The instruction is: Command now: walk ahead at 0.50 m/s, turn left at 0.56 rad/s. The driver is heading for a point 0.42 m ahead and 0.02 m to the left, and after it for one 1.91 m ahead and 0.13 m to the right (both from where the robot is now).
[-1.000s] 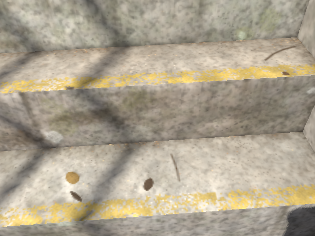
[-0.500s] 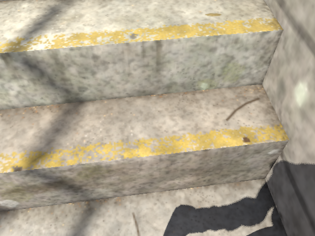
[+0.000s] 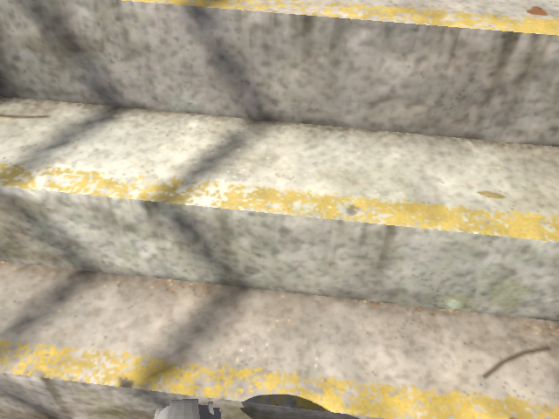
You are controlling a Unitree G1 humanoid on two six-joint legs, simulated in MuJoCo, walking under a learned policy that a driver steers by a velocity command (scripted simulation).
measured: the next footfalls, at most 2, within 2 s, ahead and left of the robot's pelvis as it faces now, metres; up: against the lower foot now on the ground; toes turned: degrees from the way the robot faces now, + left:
left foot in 0.20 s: +0.23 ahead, +0.25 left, +0.23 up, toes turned +11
right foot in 0.92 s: +0.49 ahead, +0.02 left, +0.46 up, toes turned -10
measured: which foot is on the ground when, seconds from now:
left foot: up 0.00-0.18, down 0.20-1.00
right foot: down 0.00-0.26, up 0.28-0.90, down 0.92-1.00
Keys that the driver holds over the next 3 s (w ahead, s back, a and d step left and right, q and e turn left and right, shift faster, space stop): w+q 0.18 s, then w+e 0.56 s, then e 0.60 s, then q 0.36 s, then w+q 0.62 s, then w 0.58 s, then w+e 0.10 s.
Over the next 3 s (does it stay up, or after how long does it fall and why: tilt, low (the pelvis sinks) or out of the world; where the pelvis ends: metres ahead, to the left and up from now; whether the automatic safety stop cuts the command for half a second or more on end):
stays up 1.08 -0.05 0.96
